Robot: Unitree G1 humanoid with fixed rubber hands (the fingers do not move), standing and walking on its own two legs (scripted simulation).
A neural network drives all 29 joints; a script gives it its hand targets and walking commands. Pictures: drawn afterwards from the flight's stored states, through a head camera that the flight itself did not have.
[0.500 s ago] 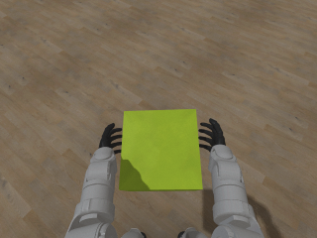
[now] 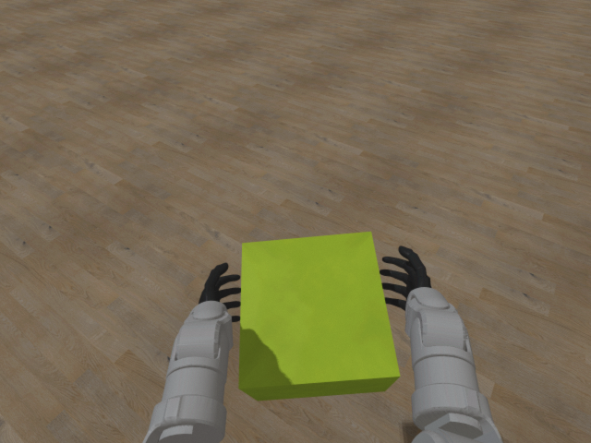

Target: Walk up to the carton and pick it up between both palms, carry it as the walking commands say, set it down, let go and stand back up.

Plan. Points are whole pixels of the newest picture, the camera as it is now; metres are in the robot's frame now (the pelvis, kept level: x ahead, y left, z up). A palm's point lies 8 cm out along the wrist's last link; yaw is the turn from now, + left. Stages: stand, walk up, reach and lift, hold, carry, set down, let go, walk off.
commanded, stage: reach and lift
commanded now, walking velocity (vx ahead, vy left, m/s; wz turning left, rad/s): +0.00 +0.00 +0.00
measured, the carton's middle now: (313, 317) +0.34 -0.02 -0.05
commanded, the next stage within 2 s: hold in 1.10 s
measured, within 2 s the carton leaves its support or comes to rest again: neither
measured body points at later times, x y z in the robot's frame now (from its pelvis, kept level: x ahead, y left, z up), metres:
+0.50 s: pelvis +0.00 -0.02 +0.01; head -0.04 -0.04 +0.45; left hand +0.31 +0.12 +0.04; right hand +0.32 -0.18 +0.05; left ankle +0.02 +0.11 -0.74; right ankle +0.02 -0.15 -0.74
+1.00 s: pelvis +0.01 -0.02 +0.01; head -0.03 -0.02 +0.46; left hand +0.31 +0.13 +0.04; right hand +0.32 -0.18 +0.05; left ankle +0.02 +0.11 -0.74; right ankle +0.02 -0.15 -0.74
